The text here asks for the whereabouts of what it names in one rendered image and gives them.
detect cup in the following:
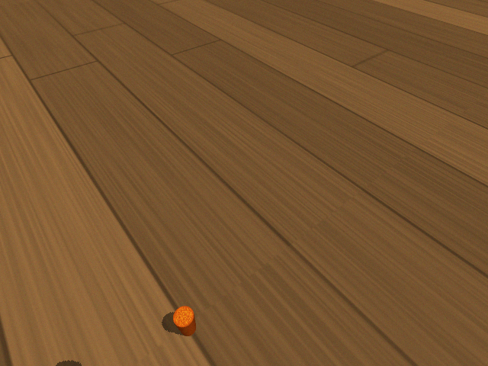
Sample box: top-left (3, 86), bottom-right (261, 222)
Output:
top-left (173, 306), bottom-right (196, 336)

